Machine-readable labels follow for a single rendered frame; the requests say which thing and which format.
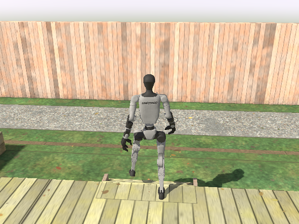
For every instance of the robot right thigh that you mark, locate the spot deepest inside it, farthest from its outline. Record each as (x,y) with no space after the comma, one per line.
(161,140)

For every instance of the left robot hand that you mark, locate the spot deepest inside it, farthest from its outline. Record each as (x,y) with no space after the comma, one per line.
(123,143)

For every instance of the left robot shin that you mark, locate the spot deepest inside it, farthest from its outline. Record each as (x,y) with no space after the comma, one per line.
(134,157)

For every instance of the left robot forearm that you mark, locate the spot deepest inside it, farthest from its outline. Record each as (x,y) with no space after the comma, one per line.
(127,128)

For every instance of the left robot upper arm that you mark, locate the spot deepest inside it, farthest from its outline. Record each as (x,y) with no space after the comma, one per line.
(132,107)

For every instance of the right robot hand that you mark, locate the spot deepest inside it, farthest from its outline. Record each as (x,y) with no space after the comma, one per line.
(173,129)

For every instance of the right robot forearm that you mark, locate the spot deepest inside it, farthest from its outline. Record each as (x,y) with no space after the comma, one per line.
(171,121)

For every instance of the right robot upper arm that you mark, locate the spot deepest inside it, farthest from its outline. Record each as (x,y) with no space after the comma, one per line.
(166,105)

